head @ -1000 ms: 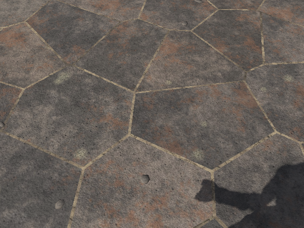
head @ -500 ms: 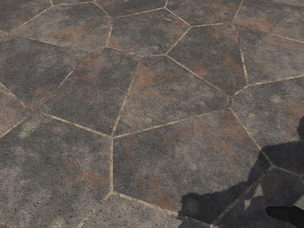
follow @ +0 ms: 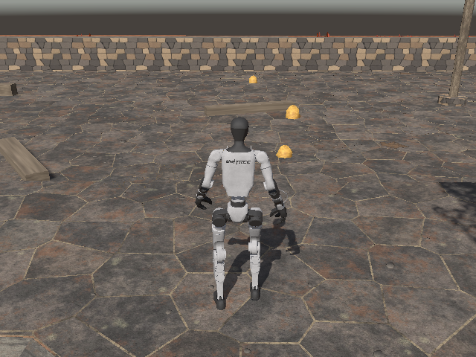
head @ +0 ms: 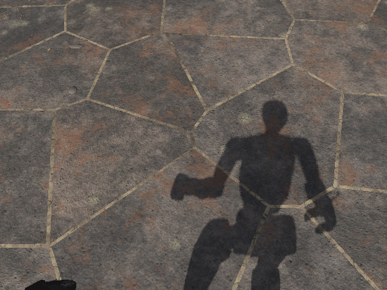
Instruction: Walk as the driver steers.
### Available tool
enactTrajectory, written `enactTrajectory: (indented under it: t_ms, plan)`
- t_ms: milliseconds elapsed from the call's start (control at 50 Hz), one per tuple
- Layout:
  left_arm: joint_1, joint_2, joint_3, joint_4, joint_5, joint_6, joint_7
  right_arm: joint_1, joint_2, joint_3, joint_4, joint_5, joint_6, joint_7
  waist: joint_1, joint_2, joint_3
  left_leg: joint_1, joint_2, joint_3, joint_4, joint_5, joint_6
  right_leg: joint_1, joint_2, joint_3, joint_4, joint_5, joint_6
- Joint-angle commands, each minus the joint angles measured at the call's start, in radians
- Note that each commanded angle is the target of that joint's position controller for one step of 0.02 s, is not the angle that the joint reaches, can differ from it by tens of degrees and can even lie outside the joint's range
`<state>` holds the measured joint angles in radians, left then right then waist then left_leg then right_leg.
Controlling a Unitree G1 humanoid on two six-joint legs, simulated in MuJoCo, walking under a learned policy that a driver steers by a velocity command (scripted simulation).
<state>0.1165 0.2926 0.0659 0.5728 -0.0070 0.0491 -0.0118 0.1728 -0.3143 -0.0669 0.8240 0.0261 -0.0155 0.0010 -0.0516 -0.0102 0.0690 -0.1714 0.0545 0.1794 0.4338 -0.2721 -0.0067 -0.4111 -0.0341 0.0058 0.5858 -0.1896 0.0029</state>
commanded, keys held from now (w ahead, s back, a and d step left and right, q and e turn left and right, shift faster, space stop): no key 0.06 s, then q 0.26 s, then w+q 0.66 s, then w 0.02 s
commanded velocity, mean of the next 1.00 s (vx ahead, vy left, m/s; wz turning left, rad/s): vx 0.25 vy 0.00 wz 0.35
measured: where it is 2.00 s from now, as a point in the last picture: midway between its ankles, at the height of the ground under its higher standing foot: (110, 218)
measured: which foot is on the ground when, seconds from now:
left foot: down 0.00-0.02, up 0.04-0.40, down 0.42-0.90, up 0.92-1.00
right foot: up 0.00-0.00, down 0.02-0.40, up 0.42-0.88, down 0.90-1.00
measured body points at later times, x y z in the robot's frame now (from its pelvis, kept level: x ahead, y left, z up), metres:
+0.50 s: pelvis +0.04 +0.02 -0.01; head +0.04 +0.05 +0.44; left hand +0.18 +0.32 -0.11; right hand +0.12 -0.26 -0.11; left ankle +0.00 +0.10 -0.74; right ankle +0.07 -0.12 -0.69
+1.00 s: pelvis +0.26 +0.04 -0.01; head +0.29 +0.05 +0.44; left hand +0.32 +0.35 -0.10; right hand +0.41 -0.22 -0.13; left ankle +0.07 +0.10 -0.65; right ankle +0.35 -0.06 -0.74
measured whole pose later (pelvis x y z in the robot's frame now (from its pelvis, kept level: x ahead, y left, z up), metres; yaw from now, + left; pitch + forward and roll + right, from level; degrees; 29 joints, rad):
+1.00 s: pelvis +0.26 +0.04 -0.01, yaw +27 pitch +2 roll -2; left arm 0.09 0.26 0.07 0.77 0.00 -0.11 -0.02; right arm 0.38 -0.30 -0.06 0.79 0.03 -0.03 -0.03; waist -0.05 0.04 0.02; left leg -0.32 -0.01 -0.12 1.12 -0.44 0.02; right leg -0.34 0.03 -0.03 0.47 -0.18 -0.01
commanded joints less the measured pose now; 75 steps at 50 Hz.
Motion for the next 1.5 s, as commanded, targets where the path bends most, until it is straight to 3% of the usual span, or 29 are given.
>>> enactTrajectory:
  t_ms: [20,40,60,100,180,320,400,420,440,460,480,540,660,780,840,880,900,920,940,960,1020,1100,1280,1340,1360,1380,1400,1420,1500]
  plan:
    - [0.093,0.154,0.052,-0.045,0.009,-0.016,0.011,0.011,-0.114,-0.016,-0.028,-0.005,-0.013,0.003,0.061,0.013,-0.182,-0.025,0.143,-0.083,0.132,0.345,0.075,0.321,-0.031,0.061,-0.212,0.382,-0.076]
    - [0.108,0.240,0.060,-0.069,0.029,-0.013,0.029,0.052,-0.051,0.013,-0.052,-0.061,-0.023,0.015,0.029,-0.220,-0.267,-0.245,0.040,-0.029,0.360,-0.117,-0.015,0.537,-0.276,0.335,-0.141,0.799,-0.197]
    - [0.096,0.145,0.028,-0.064,0.039,-0.023,0.026,0.021,-0.053,0.017,-0.053,-0.048,-0.013,0.015,0.070,-0.219,-0.324,-0.316,0.005,-0.144,0.506,-0.413,-0.060,0.493,-0.372,0.420,-0.167,0.736,-0.350]
    - [0.046,0.067,0.000,-0.022,0.035,-0.049,0.011,-0.011,-0.094,0.003,-0.037,-0.011,0.007,0.012,0.058,-0.121,-0.247,-0.316,0.044,-0.213,0.541,-0.381,-0.069,0.397,-0.261,0.273,-0.189,0.591,-0.281]
    - [-0.064,0.090,0.007,0.021,0.042,-0.059,0.017,0.044,-0.084,0.004,0.011,-0.016,0.037,-0.006,0.014,-0.129,-0.187,-0.146,0.024,-0.191,0.396,-0.193,-0.099,0.223,-0.191,0.118,-0.220,0.503,-0.218]
    - [-0.072,0.130,0.033,0.075,0.021,-0.029,0.052,0.006,-0.088,-0.009,-0.031,-0.008,0.060,-0.008,0.050,-0.133,-0.139,-0.177,0.007,-0.139,0.368,-0.166,-0.045,0.232,-0.267,0.128,-0.225,0.288,-0.239]
    - [-0.114,0.104,0.039,0.097,-0.017,-0.025,0.051,0.175,-0.078,-0.021,0.031,-0.012,0.059,0.006,-0.026,-0.070,-0.107,0.062,-0.043,-0.105,0.103,-0.085,0.082,0.021,-0.174,0.023,-0.144,-0.365,-0.114]
    - [-0.126,0.027,0.022,0.088,-0.004,-0.030,0.044,0.266,-0.146,-0.040,0.053,-0.014,0.050,-0.005,-0.037,0.160,-0.079,0.144,0.129,-0.399,-0.068,-0.249,0.170,-0.159,-0.069,-0.116,0.187,-0.407,-0.023]
    - [-0.232,0.025,0.019,0.018,-0.016,-0.052,0.039,0.278,-0.266,-0.060,0.024,-0.025,0.022,0.002,-0.071,0.309,0.002,0.133,0.322,-0.896,-0.286,-0.454,0.339,-0.430,0.099,-0.054,0.369,-0.478,0.011]
    - [-0.257,0.075,0.033,0.019,-0.035,-0.081,0.035,0.204,-0.218,-0.044,-0.008,-0.059,-0.010,-0.001,-0.051,0.205,0.041,0.104,0.343,-0.929,-0.348,-0.509,0.345,-0.459,0.033,0.072,0.459,-0.388,-0.006]
    - [-0.212,0.111,0.046,0.041,-0.040,-0.097,0.030,0.143,-0.179,-0.034,-0.020,-0.051,-0.030,-0.009,-0.003,0.187,0.057,0.100,0.305,-0.834,-0.334,-0.467,0.293,-0.450,0.001,0.088,0.448,-0.262,-0.019]
    - [-0.178,0.105,0.057,0.093,0.008,-0.119,0.027,0.152,-0.122,-0.017,-0.019,-0.012,-0.040,-0.026,0.007,0.120,0.016,0.144,0.192,-0.614,-0.305,-0.229,0.201,-0.375,-0.018,0.071,0.349,-0.034,0.005]
    - [-0.213,0.052,0.041,0.099,-0.003,-0.141,0.005,0.255,-0.121,-0.021,-0.012,-0.012,-0.045,-0.035,-0.020,0.130,-0.014,0.165,0.124,-0.476,-0.280,0.043,0.190,-0.286,0.026,0.050,0.095,0.174,0.056]
    - [-0.315,0.056,0.023,0.061,-0.018,-0.169,-0.022,0.309,-0.140,-0.034,-0.010,0.000,-0.027,-0.037,-0.063,0.153,0.030,0.115,0.134,-0.519,-0.214,0.081,0.200,-0.184,0.045,0.038,-0.087,0.164,0.062]
    - [-0.233,0.102,0.035,0.076,-0.022,-0.183,-0.023,0.272,-0.156,-0.044,-0.028,0.003,-0.019,-0.038,-0.008,0.201,0.004,0.099,0.154,-0.565,-0.154,0.209,0.176,-0.031,0.054,0.035,-0.125,0.115,0.031]
    - [-0.020,0.168,0.066,0.133,-0.015,-0.190,-0.010,0.229,-0.121,-0.035,-0.057,-0.006,-0.017,-0.035,0.102,0.188,-0.125,0.048,0.075,-0.517,0.058,0.415,0.125,0.268,0.041,0.033,-0.172,0.118,-0.031]
    - [0.169,0.225,0.080,0.157,0.002,-0.189,0.000,0.213,-0.066,-0.014,-0.090,-0.026,-0.018,-0.031,0.180,0.087,-0.305,-0.101,0.006,-0.456,0.349,0.286,0.089,0.572,-0.128,0.201,-0.133,0.016,-0.099]
    - [0.250,0.297,0.091,0.186,0.018,-0.175,-0.004,0.335,0.044,0.014,-0.131,-0.005,-0.032,-0.032,0.111,-0.289,-0.438,-0.452,-0.147,-0.355,0.682,-0.300,0.025,0.860,-0.372,0.683,-0.246,-0.217,-0.247]
    - [0.212,0.197,0.066,0.185,0.005,-0.175,-0.010,0.343,-0.069,-0.007,-0.110,0.026,-0.039,-0.033,0.111,-0.267,-0.360,-0.576,-0.066,-0.377,0.837,-0.304,0.022,0.789,-0.391,0.786,-0.324,-0.381,-0.254]
    - [0.148,0.122,0.045,0.170,-0.002,-0.170,-0.005,0.243,-0.133,-0.025,-0.118,0.027,-0.038,-0.030,0.125,-0.174,-0.211,-0.610,-0.019,-0.353,0.857,-0.210,0.026,0.657,-0.344,0.598,-0.330,-0.333,-0.215]
    - [0.076,0.062,0.023,0.195,0.020,-0.161,-0.001,0.144,-0.088,-0.026,-0.137,-0.001,-0.035,-0.019,0.080,-0.090,-0.075,-0.500,0.059,-0.322,0.760,-0.059,0.032,0.380,-0.223,0.286,-0.377,0.001,-0.176]
    - [0.087,0.095,0.030,0.237,0.004,-0.177,-0.005,0.093,-0.014,-0.003,-0.174,-0.005,-0.024,-0.006,0.056,-0.073,-0.025,-0.503,0.065,-0.293,0.586,-0.036,0.018,0.300,-0.228,0.173,-0.459,0.123,-0.227]
    - [0.190,0.192,0.041,0.303,-0.033,-0.142,-0.001,-0.149,-0.042,0.014,-0.259,-0.010,-0.050,0.036,0.099,-0.053,0.002,-0.363,0.013,-0.179,0.151,0.194,0.051,0.371,-0.231,0.026,-0.418,0.296,-0.168]
    - [0.196,0.183,0.026,0.314,-0.030,-0.123,0.003,0.096,-0.128,-0.038,-0.194,-0.018,-0.050,0.025,-0.055,-0.047,-0.148,0.042,-0.059,-0.130,0.076,0.190,0.104,0.315,-0.167,-0.024,-0.084,0.590,-0.108]
    - [0.198,0.125,0.000,0.290,-0.003,-0.127,0.002,0.268,-0.205,-0.065,-0.167,-0.027,-0.043,0.009,-0.125,0.041,-0.285,0.330,0.111,-0.306,0.104,0.193,0.158,0.119,-0.111,-0.056,0.216,0.340,-0.063]
    - [0.322,-0.001,-0.036,0.273,-0.003,-0.140,-0.002,0.295,-0.280,-0.072,-0.164,-0.041,-0.038,0.006,-0.046,0.311,-0.439,0.558,0.367,-0.783,-0.031,-0.033,0.297,-0.185,0.055,-0.023,0.567,-0.344,-0.010]
    - [0.263,0.117,-0.008,0.292,-0.030,-0.149,-0.004,0.289,-0.178,-0.045,-0.173,-0.038,-0.045,0.010,-0.089,0.199,-0.418,0.505,0.356,-0.856,-0.109,-0.112,0.280,-0.263,0.030,0.117,0.691,-0.394,-0.020]
    - [0.191,0.153,0.007,0.260,-0.052,-0.152,-0.007,0.226,-0.142,-0.032,-0.169,-0.033,-0.051,0.011,-0.071,0.180,-0.267,0.400,0.329,-0.697,-0.124,-0.068,0.244,-0.339,-0.013,0.104,0.716,-0.316,-0.031]
    - [0.184,0.096,0.009,0.273,-0.031,-0.114,0.004,0.061,-0.051,-0.014,-0.158,-0.042,-0.083,0.016,0.041,0.126,-0.115,0.074,0.226,-0.376,-0.248,0.162,0.205,-0.188,-0.112,0.092,0.594,-0.097,-0.017]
